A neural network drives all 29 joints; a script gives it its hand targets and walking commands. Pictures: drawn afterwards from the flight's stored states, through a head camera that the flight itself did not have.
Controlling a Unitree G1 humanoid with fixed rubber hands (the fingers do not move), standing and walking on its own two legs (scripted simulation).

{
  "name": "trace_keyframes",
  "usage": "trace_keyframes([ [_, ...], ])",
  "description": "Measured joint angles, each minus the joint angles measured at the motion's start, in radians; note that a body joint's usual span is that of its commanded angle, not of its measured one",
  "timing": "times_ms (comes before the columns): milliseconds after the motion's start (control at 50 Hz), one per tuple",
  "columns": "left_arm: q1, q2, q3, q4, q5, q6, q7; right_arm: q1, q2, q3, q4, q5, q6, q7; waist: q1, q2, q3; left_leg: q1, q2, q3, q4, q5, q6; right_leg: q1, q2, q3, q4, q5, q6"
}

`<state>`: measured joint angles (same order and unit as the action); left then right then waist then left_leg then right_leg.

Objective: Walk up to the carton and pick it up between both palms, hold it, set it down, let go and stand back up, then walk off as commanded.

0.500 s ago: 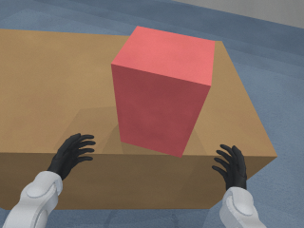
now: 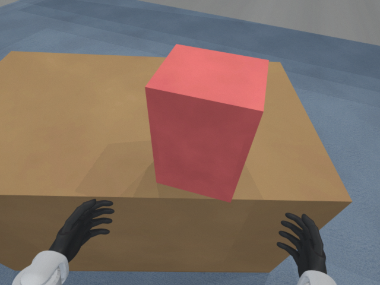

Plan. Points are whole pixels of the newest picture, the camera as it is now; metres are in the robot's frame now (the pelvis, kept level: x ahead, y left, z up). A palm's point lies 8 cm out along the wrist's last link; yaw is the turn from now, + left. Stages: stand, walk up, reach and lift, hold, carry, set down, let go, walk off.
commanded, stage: set down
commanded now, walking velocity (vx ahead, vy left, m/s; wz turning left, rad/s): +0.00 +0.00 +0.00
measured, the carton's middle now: (205, 129) +0.43 +0.02 +0.10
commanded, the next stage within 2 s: let go in 1.88 s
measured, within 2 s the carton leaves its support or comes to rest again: neither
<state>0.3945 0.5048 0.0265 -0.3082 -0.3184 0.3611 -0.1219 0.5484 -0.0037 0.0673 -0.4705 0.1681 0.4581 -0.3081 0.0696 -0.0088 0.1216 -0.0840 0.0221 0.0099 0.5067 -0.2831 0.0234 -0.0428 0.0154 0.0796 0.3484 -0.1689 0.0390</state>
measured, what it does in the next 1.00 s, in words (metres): stands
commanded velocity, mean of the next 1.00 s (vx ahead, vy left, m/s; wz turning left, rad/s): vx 0.00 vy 0.00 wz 0.00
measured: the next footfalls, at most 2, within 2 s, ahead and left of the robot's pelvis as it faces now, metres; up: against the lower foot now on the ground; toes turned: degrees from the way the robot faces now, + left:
none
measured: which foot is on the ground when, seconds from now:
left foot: down 0.00-1.00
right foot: down 0.00-1.00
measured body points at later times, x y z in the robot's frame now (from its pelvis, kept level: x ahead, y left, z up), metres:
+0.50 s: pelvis +0.01 -0.03 +0.00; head +0.02 +0.00 +0.45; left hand +0.19 +0.23 +0.01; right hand +0.20 -0.19 +0.01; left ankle +0.01 +0.10 -0.74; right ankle +0.03 -0.16 -0.74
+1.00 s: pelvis +0.03 +0.00 +0.00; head +0.06 +0.03 +0.45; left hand +0.20 +0.23 -0.03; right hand +0.20 -0.19 -0.04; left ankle +0.01 +0.10 -0.74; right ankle +0.03 -0.16 -0.74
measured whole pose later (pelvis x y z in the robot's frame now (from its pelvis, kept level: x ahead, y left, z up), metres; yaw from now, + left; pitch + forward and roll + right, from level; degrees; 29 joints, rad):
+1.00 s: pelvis +0.03 +0.00 +0.00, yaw +0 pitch -4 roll -2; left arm 0.36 0.31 -0.06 -0.02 -0.14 0.25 -0.02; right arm 0.39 -0.08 0.02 0.16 0.10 0.01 -0.11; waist 0.06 -0.01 0.16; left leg -0.09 0.01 0.02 0.44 -0.28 0.02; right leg -0.06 0.00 0.08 0.30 -0.17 0.05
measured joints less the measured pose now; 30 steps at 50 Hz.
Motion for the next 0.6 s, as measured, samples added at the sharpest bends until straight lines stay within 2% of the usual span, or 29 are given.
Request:
trace_keyframes([
  [120, -0.025, -0.020, -0.012, 0.060, 0.020, -0.008, 0.006, -0.041, -0.008, -0.010, 0.045, -0.002, 0.001, 0.023, 0.000, -0.004, -0.007, -0.014, 0.009, -0.006, 0.010, -0.002, -0.009, -0.018, 0.009, -0.006, 0.021, -0.007, -0.004],
  [340, -0.055, -0.051, -0.015, 0.127, 0.049, -0.020, -0.002, -0.086, -0.001, -0.006, 0.160, -0.023, -0.038, 0.037, 0.004, -0.013, -0.019, -0.026, 0.015, -0.029, -0.020, 0.013, -0.032, -0.039, 0.015, -0.029, 0.026, -0.017, -0.021],
  [600, -0.042, -0.087, -0.006, 0.192, 0.089, -0.071, -0.001, -0.054, -0.019, 0.012, 0.274, -0.038, -0.186, 0.059, 0.002, -0.006, -0.007, -0.021, 0.002, -0.036, -0.049, 0.014, -0.028, -0.032, 0.002, -0.038, 0.003, -0.025, -0.014],
])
